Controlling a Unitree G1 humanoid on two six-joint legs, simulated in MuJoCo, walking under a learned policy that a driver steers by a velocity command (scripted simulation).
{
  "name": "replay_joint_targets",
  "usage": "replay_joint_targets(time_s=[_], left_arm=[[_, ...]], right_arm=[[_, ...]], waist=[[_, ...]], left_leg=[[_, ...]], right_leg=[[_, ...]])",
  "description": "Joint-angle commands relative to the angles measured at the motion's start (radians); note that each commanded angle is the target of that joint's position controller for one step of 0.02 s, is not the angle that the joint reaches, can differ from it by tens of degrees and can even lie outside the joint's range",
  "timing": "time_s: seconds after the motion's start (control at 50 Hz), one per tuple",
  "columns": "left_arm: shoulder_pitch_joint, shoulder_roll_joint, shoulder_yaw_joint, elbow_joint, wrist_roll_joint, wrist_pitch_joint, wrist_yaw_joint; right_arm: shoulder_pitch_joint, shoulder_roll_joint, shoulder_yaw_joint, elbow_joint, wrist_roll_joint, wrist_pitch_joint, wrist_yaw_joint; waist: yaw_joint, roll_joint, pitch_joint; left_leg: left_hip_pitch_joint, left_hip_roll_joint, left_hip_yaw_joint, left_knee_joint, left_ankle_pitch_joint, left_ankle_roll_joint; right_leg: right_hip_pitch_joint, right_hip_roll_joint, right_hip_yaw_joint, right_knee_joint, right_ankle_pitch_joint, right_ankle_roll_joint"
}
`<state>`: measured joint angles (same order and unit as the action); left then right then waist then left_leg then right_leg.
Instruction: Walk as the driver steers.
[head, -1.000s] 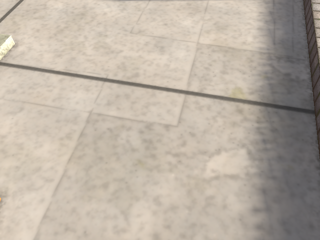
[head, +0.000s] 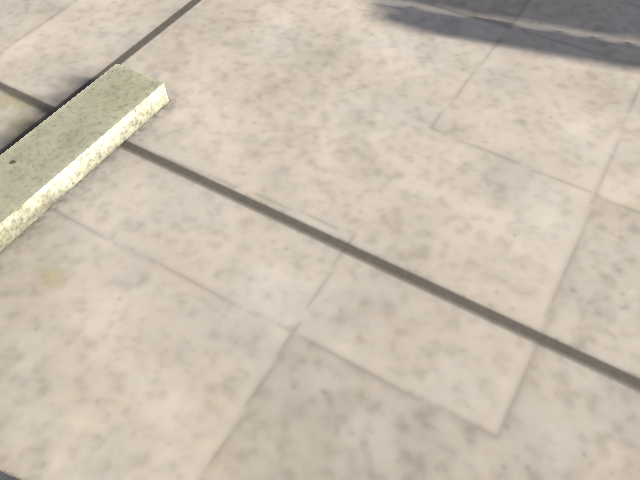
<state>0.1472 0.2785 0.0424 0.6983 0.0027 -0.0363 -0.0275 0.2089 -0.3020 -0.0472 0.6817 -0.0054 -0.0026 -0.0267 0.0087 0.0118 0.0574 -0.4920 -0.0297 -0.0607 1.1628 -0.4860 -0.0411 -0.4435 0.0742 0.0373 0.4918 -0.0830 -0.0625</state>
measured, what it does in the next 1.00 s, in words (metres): steps on the spot, turning right: left foot, then right foot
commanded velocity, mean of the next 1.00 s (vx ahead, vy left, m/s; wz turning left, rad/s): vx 0.03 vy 0.00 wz -0.45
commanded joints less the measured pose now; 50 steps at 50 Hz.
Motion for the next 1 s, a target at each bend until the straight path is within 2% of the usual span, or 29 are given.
replay_joint_targets(time_s=[0.02,0.08,0.14,0.2,0.24,0.26,0.28,0.3,0.32,0.34,0.36,0.38,0.44,0.48,0.52,0.6,0.64,0.66,0.68,0.7,0.72,0.74,0.76,0.78,0.8,0.84,0.88,0.92,1.0], left_arm=[[-0.023,0.169,0.053,-0.084,0.008,0.015,0.019],[-0.011,0.186,0.066,-0.089,-0.006,0.029,0.036],[-0.011,0.188,0.071,-0.097,-0.013,0.049,0.045],[0.006,0.186,0.074,-0.101,-0.013,0.065,0.047],[-0.007,0.18,0.072,-0.107,-0.022,0.075,0.051],[0.01,0.16,0.067,-0.106,-0.025,0.078,0.052],[0.044,0.108,0.053,-0.111,-0.019,0.077,0.049],[0.02,0.113,0.058,-0.149,-0.027,0.064,0.046],[0.045,0.194,0.083,-0.128,-0.008,0.054,0.045],[0.075,0.213,0.096,-0.1,-0.018,0.06,0.043],[0.104,0.193,0.095,-0.073,-0.02,0.074,0.048],[0.11,0.174,0.09,-0.07,-0.017,0.086,0.051],[0.041,0.117,0.07,-0.11,-0.029,0.093,0.044],[-0.009,0.101,0.061,-0.14,-0.029,0.09,0.036],[-0.024,0.087,0.052,-0.157,-0.025,0.089,0.025],[-0.01,0.112,0.061,-0.169,-0.025,0.095,0.01],[0.035,0.109,0.067,-0.159,-0.026,0.098,0.003],[0.077,0.115,0.074,-0.143,-0.023,0.098,0.006],[0.108,0.156,0.088,-0.14,-0.02,0.095,0.016],[0.126,0.282,0.111,-0.164,-0.009,0.089,0.035],[0.135,0.256,0.096,-0.173,0.026,0.069,0.025],[0.117,0.219,0.083,-0.16,0.034,0.051,0.02],[0.064,0.188,0.073,-0.15,0.02,0.041,0.024],[0.02,0.158,0.062,-0.151,0.002,0.042,0.029],[-0.013,0.147,0.054,-0.15,-0.006,0.044,0.034],[-0.028,0.121,0.04,-0.143,0.004,0.043,0.041],[-0.031,0.109,0.036,-0.133,0.007,0.041,0.045],[-0.024,0.117,0.037,-0.12,0.007,0.043,0.047],[-0.016,0.123,0.034,-0.09,0.009,0.047,0.036]], right_arm=[[0.078,-0.072,-0.026,-0.053,-0.008,0.004,-0.019],[0.059,-0.066,-0.024,-0.046,-0.008,-0.001,-0.022],[0.01,-0.069,-0.025,-0.057,-0.001,-0.003,-0.017],[-0.011,-0.074,-0.031,-0.065,0.007,-0.021,-0.006],[0.025,-0.073,-0.037,-0.053,0.012,-0.034,0.002],[0.045,-0.1,-0.048,-0.048,0.007,-0.038,0.002],[0.065,-0.169,-0.064,-0.059,-0.014,-0.034,-0.005],[0.034,-0.227,-0.08,-0.051,-0.05,-0.022,-0.002],[-0.009,-0.172,-0.067,-0.079,-0.054,-0.026,-0.003],[-0.059,-0.123,-0.053,-0.092,-0.039,-0.027,-0.008],[-0.092,-0.1,-0.046,-0.101,-0.022,-0.027,-0.01],[-0.101,-0.09,-0.043,-0.101,-0.009,-0.026,-0.013],[-0.061,-0.097,-0.044,-0.088,-0.014,-0.01,-0.021],[-0.027,-0.117,-0.054,-0.076,-0.015,0.001,-0.025],[-0.031,-0.145,-0.066,-0.073,-0.01,0.007,-0.023],[-0.041,-0.175,-0.081,-0.061,0.009,0.007,-0.006],[-0.064,-0.177,-0.083,-0.055,0.029,0.004,-0.003],[-0.053,-0.158,-0.08,-0.043,0.038,0.001,-0.002],[0.004,-0.118,-0.069,-0.021,0.025,-0.004,0.002],[-0.003,-0.03,-0.034,-0.068,-0.039,-0.008,0.012],[-0.097,-0.084,-0.048,-0.086,-0.023,-0.01,0.002],[-0.122,-0.125,-0.061,-0.078,0.004,-0.003,-0.004],[-0.113,-0.123,-0.064,-0.063,0.011,0.003,-0.01],[-0.094,-0.118,-0.065,-0.041,0.005,0.011,-0.017],[-0.071,-0.119,-0.067,-0.032,-0.002,0.017,-0.02],[-0.033,-0.099,-0.062,-0.014,0.003,0.018,-0.014],[-0.037,-0.072,-0.049,-0.009,0.007,0.017,-0.011],[-0.064,-0.053,-0.038,-0.014,0.004,0.017,-0.007],[-0.066,-0.072,-0.038,-0.012,0.01,0.014,-0.002]], waist=[[-0.034,-0.128,-0.152],[-0.022,-0.128,-0.211],[-0.003,-0.148,-0.197],[0.009,-0.173,-0.18],[-0.022,-0.178,-0.17],[-0.028,-0.156,-0.17],[-0.013,-0.004,-0.195],[0.012,0.292,-0.123],[0.007,0.213,-0.126],[0.026,0.142,-0.123],[0.036,0.104,-0.115],[0.027,0.104,-0.104],[-0.013,0.137,-0.091],[-0.045,0.16,-0.11],[-0.054,0.174,-0.131],[-0.05,0.195,-0.141],[-0.013,0.185,-0.14],[0.007,0.161,-0.147],[0.005,0.045,-0.164],[-0.023,-0.321,-0.19],[0.058,-0.273,-0.23],[0.059,-0.18,-0.197],[0.028,-0.148,-0.162],[0.009,-0.127,-0.15],[-0.01,-0.14,-0.141],[-0.028,-0.143,-0.162],[-0.022,-0.14,-0.159],[-0.002,-0.148,-0.147],[0.016,-0.155,-0.107]], left_leg=[[-0.005,0.024,-0.004,-0.151,0.045,-0.015],[0.038,0.014,-0.021,-0.271,0.133,-0.029],[0.065,0.003,-0.032,-0.371,0.176,-0.031],[0.099,-0.011,-0.034,-0.496,0.171,-0.015],[0.199,-0.016,-0.014,-0.684,0.257,0.011],[0.29,0.039,-0.04,-0.77,0.301,0.036],[0.395,0.247,-0.207,-0.824,0.31,0.115],[0.335,0.4,-0.433,-0.89,0.45,0.258],[0.307,0.433,-0.433,-0.876,0.512,0.301],[0.301,0.379,-0.329,-0.85,0.544,0.267],[0.308,0.318,-0.235,-0.83,0.552,0.228],[0.324,0.3,-0.188,-0.821,0.579,0.22],[0.365,0.264,-0.08,-0.824,0.63,0.232],[0.426,0.287,-0.066,-0.816,0.641,0.248],[0.42,0.306,-0.038,-0.808,0.652,0.254],[0.395,0.34,-0.008,-0.783,0.667,0.249],[0.374,0.336,0.021,-0.724,0.649,0.211],[0.331,0.312,0.059,-0.663,0.595,0.167],[0.202,0.259,0.128,-0.532,0.454,0.088],[-0.107,0.128,0.21,-0.21,-0.109,-0.023],[-0.184,0.064,0.066,-0.033,-0.221,-0.044],[-0.176,0.085,0.026,0.035,-0.162,-0.036],[-0.177,0.095,0.013,0.021,-0.083,-0.028],[-0.17,0.103,0.008,-0.004,-0.02,-0.032],[-0.128,0.096,0.015,-0.007,0.04,-0.041],[-0.055,0.082,0.023,-0.036,0.113,-0.052],[-0.019,0.089,0.022,-0.173,0.142,-0.053],[0.038,0.093,0.023,-0.304,0.137,-0.049],[0.145,0.079,0.037,-0.482,0.11,-0.033]], right_leg=[[0.112,-0.222,0.309,-0.201,0.1,-0.177],[0.126,-0.213,0.318,-0.185,0.044,-0.172],[0.112,-0.2,0.365,-0.191,-0.133,-0.152],[0.143,-0.197,0.427,-0.169,-0.168,-0.136],[0.134,-0.17,0.439,-0.127,-0.151,-0.105],[0.088,-0.135,0.42,-0.082,-0.193,-0.068],[-0.018,-0.061,0.319,0.099,-0.381,-0.011],[-0.189,0.081,0.093,0.313,-0.507,0.042],[-0.189,0.009,0.113,0.531,-0.5,0.081],[-0.186,0.0,0.107,0.618,-0.444,0.098],[-0.187,-0.009,0.09,0.675,-0.397,0.121],[-0.213,-0.017,0.082,0.73,-0.354,0.139],[-0.228,-0.045,0.015,0.662,-0.292,0.171],[-0.214,-0.072,-0.002,0.554,-0.296,0.179],[-0.132,-0.092,-0.03,0.444,-0.317,0.171],[0.007,-0.083,-0.092,0.258,-0.307,0.128],[0.101,-0.067,-0.117,0.081,-0.2,0.083],[0.197,-0.044,-0.121,-0.034,-0.104,0.051],[0.361,-0.092,-0.013,-0.109,0.085,0.01],[0.549,-0.392,0.365,-0.082,0.544,-0.122],[0.456,-0.491,0.445,-0.102,0.585,-0.299],[0.405,-0.435,0.356,-0.119,0.483,-0.279],[0.378,-0.369,0.285,-0.121,0.384,-0.221],[0.364,-0.328,0.242,-0.122,0.328,-0.178],[0.321,-0.305,0.207,-0.126,0.354,-0.166],[0.297,-0.28,0.169,-0.134,0.363,-0.165],[0.308,-0.266,0.154,-0.137,0.302,-0.157],[0.299,-0.268,0.167,-0.141,0.224,-0.16],[0.249,-0.28,0.227,-0.147,0.083,-0.178]])
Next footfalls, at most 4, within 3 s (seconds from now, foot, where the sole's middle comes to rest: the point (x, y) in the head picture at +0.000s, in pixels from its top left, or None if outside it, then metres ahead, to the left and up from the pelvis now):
0.26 left None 0.14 0.15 -0.77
0.68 right None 0.03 -0.10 -0.77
1.08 left None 0.14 0.11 -0.77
3.00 left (390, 454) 0.48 -0.09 -0.77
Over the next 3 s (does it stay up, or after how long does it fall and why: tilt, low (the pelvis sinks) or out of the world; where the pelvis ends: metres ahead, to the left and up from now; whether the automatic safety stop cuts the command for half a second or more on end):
stays up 0.27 -0.09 -0.01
